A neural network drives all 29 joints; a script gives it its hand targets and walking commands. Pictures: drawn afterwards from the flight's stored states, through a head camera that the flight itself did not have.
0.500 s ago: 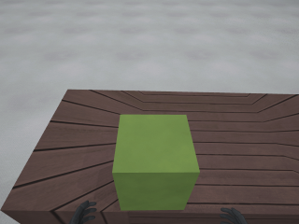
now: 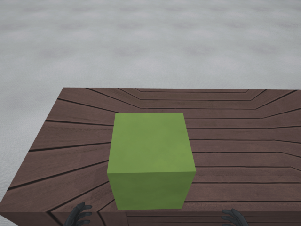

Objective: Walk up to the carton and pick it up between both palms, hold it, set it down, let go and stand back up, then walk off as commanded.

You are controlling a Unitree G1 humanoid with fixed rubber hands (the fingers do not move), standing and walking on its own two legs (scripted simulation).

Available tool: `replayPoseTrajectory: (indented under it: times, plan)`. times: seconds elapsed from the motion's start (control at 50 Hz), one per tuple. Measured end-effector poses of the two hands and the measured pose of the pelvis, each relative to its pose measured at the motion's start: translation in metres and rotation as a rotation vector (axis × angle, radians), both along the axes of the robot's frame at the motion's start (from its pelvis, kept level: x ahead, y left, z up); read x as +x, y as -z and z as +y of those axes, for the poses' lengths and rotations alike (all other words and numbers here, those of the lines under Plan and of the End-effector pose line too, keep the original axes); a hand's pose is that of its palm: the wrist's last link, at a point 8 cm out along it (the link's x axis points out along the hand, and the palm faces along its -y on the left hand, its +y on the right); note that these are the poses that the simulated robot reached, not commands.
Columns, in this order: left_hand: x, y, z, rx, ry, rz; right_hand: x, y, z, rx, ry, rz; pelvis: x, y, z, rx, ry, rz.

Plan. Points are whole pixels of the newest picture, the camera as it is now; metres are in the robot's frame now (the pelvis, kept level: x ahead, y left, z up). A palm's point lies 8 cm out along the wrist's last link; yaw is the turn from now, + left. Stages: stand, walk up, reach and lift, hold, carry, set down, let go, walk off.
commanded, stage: set down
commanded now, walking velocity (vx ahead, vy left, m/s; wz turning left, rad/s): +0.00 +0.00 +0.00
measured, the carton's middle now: (149, 162) +0.35 +0.04 -0.05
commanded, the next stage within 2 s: let go in 0.08 s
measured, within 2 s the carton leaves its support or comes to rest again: neither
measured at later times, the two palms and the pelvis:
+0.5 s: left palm out of the picture +0.15 +0.24 -0.08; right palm out of the picture +0.15 -0.23 -0.08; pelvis +0.00 +0.00 +0.00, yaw +0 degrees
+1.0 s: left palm out of the picture +0.06 +0.31 -0.12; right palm out of the picture +0.07 -0.29 -0.10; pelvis -0.01 +0.01 +0.00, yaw +1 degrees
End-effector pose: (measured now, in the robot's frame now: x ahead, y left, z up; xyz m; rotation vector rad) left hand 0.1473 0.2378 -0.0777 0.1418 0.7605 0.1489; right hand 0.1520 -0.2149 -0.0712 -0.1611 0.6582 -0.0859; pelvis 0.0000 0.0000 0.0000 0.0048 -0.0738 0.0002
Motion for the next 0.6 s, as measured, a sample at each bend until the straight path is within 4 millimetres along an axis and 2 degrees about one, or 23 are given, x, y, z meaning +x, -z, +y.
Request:
replayPoseTrajectory:
  times: [0.24,0.6]
  plan:
    - [0.005,0.003,-0.004,-0.006,-0.003,0.053,0.007,0.005,-0.005,-0.018,-0.02,0.037,-0.001,0.0,0.0,0.0,0.005,0.007]
    - [0.006,0.003,-0.003,0.017,0.026,0.057,-0.002,0.006,-0.015,-0.043,-0.009,0.056,-0.001,0.002,0.002,-0.002,0.007,0.002]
